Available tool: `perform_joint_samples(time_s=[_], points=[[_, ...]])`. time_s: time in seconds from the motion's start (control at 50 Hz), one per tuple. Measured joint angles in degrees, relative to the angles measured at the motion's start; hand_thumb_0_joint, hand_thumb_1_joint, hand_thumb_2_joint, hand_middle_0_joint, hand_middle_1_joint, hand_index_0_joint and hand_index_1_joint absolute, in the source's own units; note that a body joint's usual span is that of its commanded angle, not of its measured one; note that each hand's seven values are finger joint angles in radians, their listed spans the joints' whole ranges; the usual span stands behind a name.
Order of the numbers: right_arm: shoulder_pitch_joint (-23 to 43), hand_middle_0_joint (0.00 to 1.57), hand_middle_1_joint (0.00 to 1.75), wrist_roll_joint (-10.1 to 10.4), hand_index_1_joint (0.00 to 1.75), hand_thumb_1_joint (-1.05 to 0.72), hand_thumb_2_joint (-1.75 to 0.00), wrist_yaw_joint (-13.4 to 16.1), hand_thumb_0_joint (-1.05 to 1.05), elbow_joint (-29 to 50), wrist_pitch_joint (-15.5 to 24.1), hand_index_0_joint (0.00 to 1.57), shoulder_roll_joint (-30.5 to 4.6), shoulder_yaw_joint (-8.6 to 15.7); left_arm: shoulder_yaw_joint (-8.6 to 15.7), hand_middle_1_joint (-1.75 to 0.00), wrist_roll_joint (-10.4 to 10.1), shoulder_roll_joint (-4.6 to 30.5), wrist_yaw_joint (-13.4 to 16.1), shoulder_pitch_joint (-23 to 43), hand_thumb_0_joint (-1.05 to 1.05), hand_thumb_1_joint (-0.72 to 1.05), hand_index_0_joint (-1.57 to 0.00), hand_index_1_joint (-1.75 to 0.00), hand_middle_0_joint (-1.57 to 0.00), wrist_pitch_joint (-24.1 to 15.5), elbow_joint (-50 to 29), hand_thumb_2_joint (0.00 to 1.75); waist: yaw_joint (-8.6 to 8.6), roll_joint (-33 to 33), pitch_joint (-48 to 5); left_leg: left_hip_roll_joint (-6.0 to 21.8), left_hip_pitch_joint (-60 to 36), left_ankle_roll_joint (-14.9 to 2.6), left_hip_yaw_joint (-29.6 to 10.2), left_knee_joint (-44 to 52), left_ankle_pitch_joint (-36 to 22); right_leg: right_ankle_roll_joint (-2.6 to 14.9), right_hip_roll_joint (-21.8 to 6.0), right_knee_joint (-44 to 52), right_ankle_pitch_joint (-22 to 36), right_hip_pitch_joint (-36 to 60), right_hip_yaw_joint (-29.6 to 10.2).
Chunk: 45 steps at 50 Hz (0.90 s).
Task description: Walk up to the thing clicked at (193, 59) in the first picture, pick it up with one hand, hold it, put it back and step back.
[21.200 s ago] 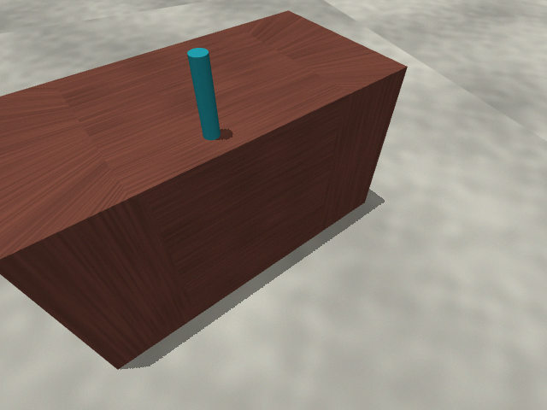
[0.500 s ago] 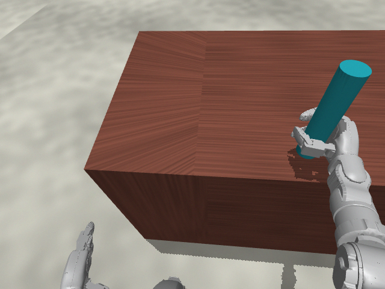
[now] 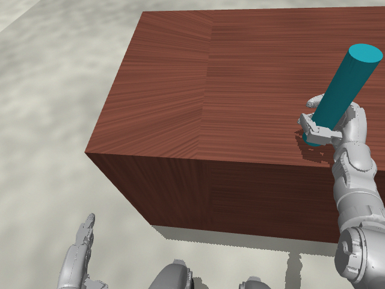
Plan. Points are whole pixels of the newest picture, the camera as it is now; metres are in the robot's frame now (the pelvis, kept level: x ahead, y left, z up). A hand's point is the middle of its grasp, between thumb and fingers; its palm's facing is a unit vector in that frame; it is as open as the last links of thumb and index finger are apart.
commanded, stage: lower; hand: right
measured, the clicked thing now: (333, 104) +0.46 -0.19 +0.11
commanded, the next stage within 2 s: loosen in 0.28 s
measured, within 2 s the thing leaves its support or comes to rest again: rests again in 0.10 s
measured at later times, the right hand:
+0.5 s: hand (315, 121) +0.47 -0.18 +0.04, palm faces +0.09 +1.00 +0.02, open 5.9 cm
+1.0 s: hand (315, 121) +0.47 -0.18 +0.04, palm faces +0.10 +0.99 +0.02, open 12.6 cm
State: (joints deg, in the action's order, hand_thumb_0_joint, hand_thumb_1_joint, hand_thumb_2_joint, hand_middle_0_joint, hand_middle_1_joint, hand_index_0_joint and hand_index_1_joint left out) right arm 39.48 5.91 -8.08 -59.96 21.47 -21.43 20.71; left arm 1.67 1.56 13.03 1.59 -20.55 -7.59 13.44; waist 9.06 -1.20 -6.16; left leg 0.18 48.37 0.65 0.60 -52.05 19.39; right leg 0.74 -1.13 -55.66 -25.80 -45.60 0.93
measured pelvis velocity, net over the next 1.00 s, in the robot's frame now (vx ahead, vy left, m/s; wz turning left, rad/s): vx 0.00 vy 0.01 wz -0.01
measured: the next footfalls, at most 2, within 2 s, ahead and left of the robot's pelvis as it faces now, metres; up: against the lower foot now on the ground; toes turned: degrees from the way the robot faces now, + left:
none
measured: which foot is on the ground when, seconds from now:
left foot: down 0.00-1.00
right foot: down 0.00-1.00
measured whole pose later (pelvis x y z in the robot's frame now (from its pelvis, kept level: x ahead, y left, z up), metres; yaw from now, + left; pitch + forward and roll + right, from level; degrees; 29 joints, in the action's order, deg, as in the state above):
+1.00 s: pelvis +0.00 +0.01 -0.01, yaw +0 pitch +18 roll +1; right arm 40.6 4.9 -8.8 -60.8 23.0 -22.5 23.2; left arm 2.4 1.8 13.6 0.5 -22.9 -5.6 6.4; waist 9.7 -0.7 -7.3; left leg 0.0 52.7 0.2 1.6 -56.8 22.0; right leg 0.3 -1.4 -60.4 -28.3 -50.1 -0.2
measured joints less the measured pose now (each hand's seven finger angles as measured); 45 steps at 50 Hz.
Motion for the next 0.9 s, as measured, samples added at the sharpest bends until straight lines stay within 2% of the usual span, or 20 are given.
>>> perform_joint_samples(time_s=[0.2, 0.48, 0.56, 0.7, 0.9], points=[[0.43, 0.95, 1.08, -0.82, 1.1, -0.09, -1.12, 1.11, -0.03, -1.2, 1.15, 0.99, 0.08, 0.31, -0.06, -0.05, 0.42, -0.06, -0.3, -0.75, -0.02, -0.53, -0.06, -0.05, -0.07, -0.04, -3.07, 0.05, 0.39, -0.04, -0.75, -0.11, 1.6, 0.03, 0.18, -1.65, 0.99, 0.03, -0.14, -1.92, -1.15, -1.73, -0.21], [0.63, 0.96, 1.08, -0.93, 1.1, -0.08, -1.1, 0.42, -0.03, -0.89, 2.57, 1.0, 0.21, 0.79, 0.75, -0.05, 0.45, 0.5, -0.77, -1.32, -0.02, -0.53, -0.06, -0.05, -0.07, 1.09, -4.92, 0.05, 0.19, 0.52, -1.35, 0.18, 3.35, 0.01, 0.7, -3.74, 2.43, 0.01, 0.13, -3.93, -2.34, -3.65, -0.79], [0.82, 0.99, 1.04, -0.96, 1.06, -0.05, -1.0, 0.25, -0.03, -0.98, 2.41, 1.03, -0.13, 0.95, 0.64, -0.05, 0.34, 0.34, -0.95, -1.59, -0.02, -0.52, -0.06, -0.05, -0.07, 1.14, -5.85, 0.04, 0.27, 0.28, -1.36, 0.16, 3.49, -0.11, 0.77, -3.95, 2.51, -0.12, 0.11, -4.02, -2.34, -3.74, -0.87], [0.92, 1.04, 0.9, -0.91, 0.91, 0.05, -0.71, -0.27, -0.01, -0.47, 1.81, 1.06, -0.73, 1.43, 0.77, -0.06, 0.38, 0.23, -1.34, -2.21, -0.01, -0.51, -0.07, -0.05, -0.07, 1.67, -5.88, 0.04, 0.63, 0.38, -1.18, 0.08, 4.03, -0.27, 0.82, -4.37, 2.55, -0.28, 0.02, -4.38, -2.35, -4.24, -0.93], [1.16, 0.88, 0.64, -1.01, 0.64, 0.33, -0.38, -0.56, 0.0, -0.96, 1.71, 0.88, -0.94, 2.32, 0.71, -0.05, 0.29, 0.67, -1.12, -2.36, -0.02, -0.53, -0.06, -0.05, -0.07, 2.13, -7.09, 0.05, 0.6, 0.51, -1.18, -0.07, 4.36, -0.43, 0.69, -4.67, 2.52, -0.41, -0.11, -4.48, -2.3, -4.4, -0.81]])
